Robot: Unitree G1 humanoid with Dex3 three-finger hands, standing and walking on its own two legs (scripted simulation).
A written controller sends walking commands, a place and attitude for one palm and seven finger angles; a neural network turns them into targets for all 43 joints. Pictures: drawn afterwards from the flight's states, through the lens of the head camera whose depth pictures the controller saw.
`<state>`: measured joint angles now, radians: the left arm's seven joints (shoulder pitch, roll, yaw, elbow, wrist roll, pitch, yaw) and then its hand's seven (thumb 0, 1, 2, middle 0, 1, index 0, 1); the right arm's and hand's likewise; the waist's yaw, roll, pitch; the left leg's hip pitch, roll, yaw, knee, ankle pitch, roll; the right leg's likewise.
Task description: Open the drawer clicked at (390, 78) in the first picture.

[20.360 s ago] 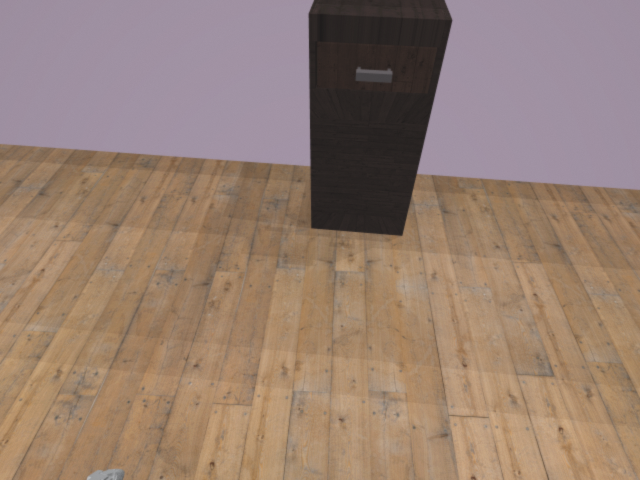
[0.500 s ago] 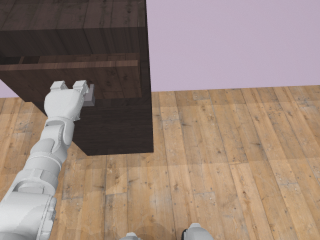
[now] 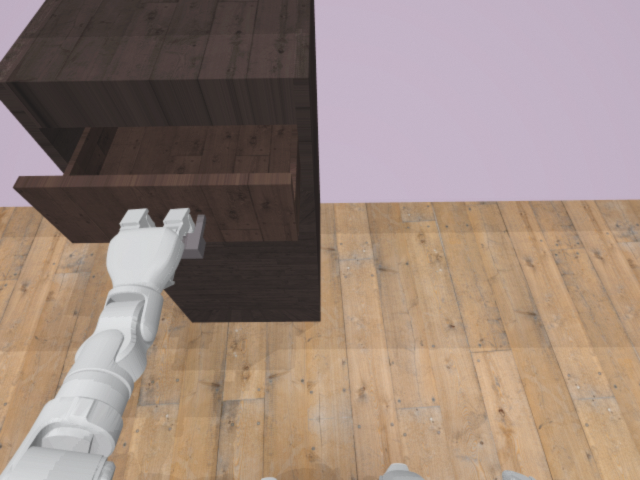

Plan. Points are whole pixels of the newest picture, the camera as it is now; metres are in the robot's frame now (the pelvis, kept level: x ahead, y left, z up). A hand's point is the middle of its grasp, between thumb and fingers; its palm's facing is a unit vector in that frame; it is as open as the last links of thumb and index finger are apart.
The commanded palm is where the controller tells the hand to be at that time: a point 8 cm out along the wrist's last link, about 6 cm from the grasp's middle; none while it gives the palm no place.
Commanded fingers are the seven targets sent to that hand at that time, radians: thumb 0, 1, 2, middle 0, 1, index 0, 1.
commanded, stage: pull the drawer open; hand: left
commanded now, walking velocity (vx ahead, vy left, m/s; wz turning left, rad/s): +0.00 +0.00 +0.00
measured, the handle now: (165, 233) +0.44 +0.23 +0.00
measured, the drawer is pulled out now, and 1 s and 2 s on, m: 0.11 0.22 0.30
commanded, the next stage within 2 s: open the thumb to release the handle in 1.92 s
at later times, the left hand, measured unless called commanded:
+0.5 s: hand (155, 308) +0.33 +0.23 -0.02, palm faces -0.03 -0.04 -1.00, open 5.9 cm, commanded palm +0.30 +0.23 +0.03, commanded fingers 0.00 0.90 0.90 -0.40 -1.35 -0.40 -1.35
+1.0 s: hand (145, 356) +0.27 +0.23 -0.02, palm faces -0.02 -0.05 -1.00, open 5.9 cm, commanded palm +0.24 +0.23 +0.03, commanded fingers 0.00 0.90 0.90 -0.40 -1.35 -0.40 -1.35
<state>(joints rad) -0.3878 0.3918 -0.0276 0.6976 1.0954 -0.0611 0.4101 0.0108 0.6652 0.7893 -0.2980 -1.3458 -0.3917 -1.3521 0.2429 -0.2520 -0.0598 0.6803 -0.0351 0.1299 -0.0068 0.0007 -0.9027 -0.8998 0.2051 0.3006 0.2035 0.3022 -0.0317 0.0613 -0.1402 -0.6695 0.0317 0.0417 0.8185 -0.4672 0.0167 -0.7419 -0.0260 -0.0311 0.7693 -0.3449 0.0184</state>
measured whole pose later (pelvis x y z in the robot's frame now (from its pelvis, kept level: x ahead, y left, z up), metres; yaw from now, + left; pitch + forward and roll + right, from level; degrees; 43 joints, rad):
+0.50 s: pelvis -0.01 -0.01 +0.00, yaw +0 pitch +15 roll -1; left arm -0.21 0.38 -0.02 0.57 1.09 -0.06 0.43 0.01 0.66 0.80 -0.30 -1.34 -0.40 -1.35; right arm 0.21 -0.26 -0.06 0.67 -0.03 0.09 -0.03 0.00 -0.90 -0.90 0.20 0.30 0.20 0.30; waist -0.02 0.06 -0.12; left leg -0.62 0.03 0.05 0.81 -0.45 0.01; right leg -0.71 -0.02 -0.02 0.78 -0.34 0.01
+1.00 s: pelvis +0.00 -0.01 +0.00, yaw +0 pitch +13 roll +0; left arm 0.09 0.35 -0.04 0.29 1.09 -0.02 0.45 0.03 0.66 0.80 -0.29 -1.34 -0.41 -1.35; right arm 0.16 -0.24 -0.04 0.64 -0.04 0.06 -0.03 0.01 -0.90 -0.90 0.21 0.30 0.20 0.30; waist 0.01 0.05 -0.11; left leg -0.56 0.03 0.05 0.80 -0.47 0.00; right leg -0.65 -0.02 -0.02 0.78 -0.36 0.01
